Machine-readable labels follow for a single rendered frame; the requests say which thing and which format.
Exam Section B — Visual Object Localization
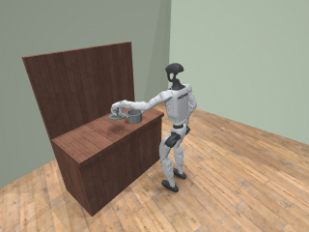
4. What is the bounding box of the table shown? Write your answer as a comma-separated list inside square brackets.
[21, 42, 164, 217]

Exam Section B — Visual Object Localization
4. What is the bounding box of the robot left hand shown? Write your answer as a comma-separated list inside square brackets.
[110, 102, 124, 116]

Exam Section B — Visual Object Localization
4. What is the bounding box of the humanoid robot torso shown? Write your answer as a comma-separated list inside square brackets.
[165, 83, 188, 141]

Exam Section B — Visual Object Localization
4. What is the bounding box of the left robot forearm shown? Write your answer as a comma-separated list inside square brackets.
[119, 100, 147, 111]

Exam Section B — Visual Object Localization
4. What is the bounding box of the pot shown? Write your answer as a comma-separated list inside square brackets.
[126, 109, 145, 124]

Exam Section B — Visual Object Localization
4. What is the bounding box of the right robot forearm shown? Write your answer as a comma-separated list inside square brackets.
[185, 107, 196, 121]

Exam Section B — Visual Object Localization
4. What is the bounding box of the lid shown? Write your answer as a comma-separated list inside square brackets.
[108, 113, 126, 121]

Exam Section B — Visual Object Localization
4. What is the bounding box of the right robot shin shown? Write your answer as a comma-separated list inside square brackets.
[173, 146, 184, 174]

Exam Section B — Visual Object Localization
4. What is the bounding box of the left robot upper arm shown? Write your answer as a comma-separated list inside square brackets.
[141, 90, 173, 111]

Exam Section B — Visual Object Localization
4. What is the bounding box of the robot right hand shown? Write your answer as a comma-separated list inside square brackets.
[183, 119, 189, 125]

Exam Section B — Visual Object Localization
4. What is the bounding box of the right robot upper arm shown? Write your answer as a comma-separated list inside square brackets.
[183, 84, 197, 110]

